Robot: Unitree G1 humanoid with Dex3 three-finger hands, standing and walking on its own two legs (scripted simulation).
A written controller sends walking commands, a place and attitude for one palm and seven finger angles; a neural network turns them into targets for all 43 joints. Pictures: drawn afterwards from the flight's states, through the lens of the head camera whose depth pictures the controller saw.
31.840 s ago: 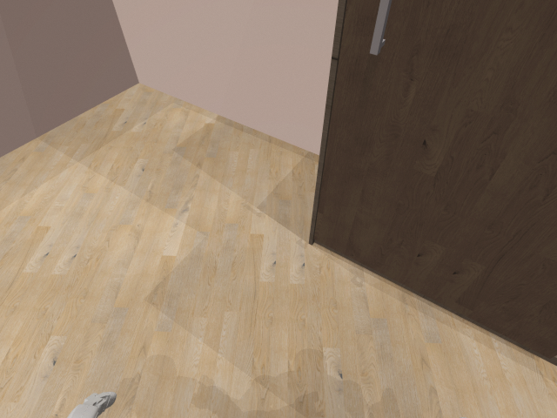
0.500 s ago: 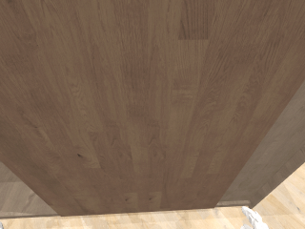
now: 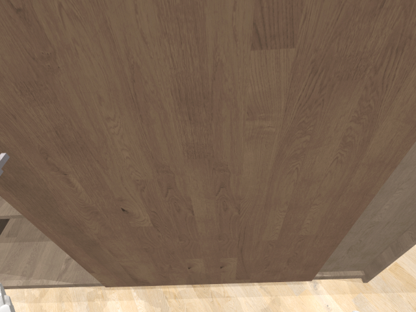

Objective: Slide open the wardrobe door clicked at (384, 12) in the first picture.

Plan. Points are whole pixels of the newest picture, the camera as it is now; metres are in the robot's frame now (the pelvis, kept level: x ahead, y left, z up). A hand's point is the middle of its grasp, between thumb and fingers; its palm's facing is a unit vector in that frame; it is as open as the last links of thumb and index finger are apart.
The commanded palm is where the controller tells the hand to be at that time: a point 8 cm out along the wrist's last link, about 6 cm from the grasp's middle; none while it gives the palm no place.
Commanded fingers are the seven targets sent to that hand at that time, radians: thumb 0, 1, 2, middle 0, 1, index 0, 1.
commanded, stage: stop walking and hold the door there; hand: left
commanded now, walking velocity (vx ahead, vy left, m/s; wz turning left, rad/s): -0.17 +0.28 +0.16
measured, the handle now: out of the picture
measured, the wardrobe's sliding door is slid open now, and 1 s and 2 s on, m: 0.65 0.65 0.65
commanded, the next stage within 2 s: loosen the grip on the handle in 1.08 s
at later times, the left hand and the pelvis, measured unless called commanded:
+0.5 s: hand out of the picture +0.31 +0.40 +0.20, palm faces +0.44 -0.88 -0.19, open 5.9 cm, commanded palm +0.27 +0.43 +0.16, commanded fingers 0.00 0.90 0.90 -0.45 -1.40 -0.45 -1.40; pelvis -0.08 +0.13 -0.01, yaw +5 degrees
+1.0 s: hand out of the picture +0.30 +0.40 +0.20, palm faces +0.39 -0.91 -0.14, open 5.6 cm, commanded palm +0.27 +0.43 +0.16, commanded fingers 0.00 0.90 0.90 -0.45 -1.40 -0.45 -1.40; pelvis -0.10 +0.14 +0.00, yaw +4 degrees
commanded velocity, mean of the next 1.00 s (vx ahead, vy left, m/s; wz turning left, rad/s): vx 0.08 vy -0.03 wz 0.02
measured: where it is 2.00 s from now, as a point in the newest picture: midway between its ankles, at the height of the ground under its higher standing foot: outside the picture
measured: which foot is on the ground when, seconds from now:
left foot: up 0.00-0.26, down 0.28-1.00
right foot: down 0.00-0.28, up 0.30-0.56, down 0.58-1.00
